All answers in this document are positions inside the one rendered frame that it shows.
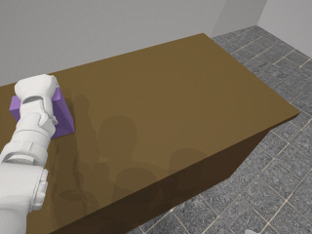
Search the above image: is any sponge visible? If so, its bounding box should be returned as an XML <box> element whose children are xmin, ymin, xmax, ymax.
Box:
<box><xmin>9</xmin><ymin>87</ymin><xmax>75</xmax><ymax>138</ymax></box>

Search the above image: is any robot left hand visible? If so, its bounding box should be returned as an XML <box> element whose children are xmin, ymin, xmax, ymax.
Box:
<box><xmin>15</xmin><ymin>74</ymin><xmax>59</xmax><ymax>125</ymax></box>

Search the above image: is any table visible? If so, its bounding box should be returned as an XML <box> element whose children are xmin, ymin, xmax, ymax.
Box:
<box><xmin>0</xmin><ymin>32</ymin><xmax>300</xmax><ymax>234</ymax></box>

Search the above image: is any left robot upper arm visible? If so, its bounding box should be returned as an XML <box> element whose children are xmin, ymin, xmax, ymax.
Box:
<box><xmin>0</xmin><ymin>162</ymin><xmax>48</xmax><ymax>234</ymax></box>

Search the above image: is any left robot forearm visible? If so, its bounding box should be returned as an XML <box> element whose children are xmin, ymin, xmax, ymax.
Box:
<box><xmin>0</xmin><ymin>93</ymin><xmax>56</xmax><ymax>169</ymax></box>

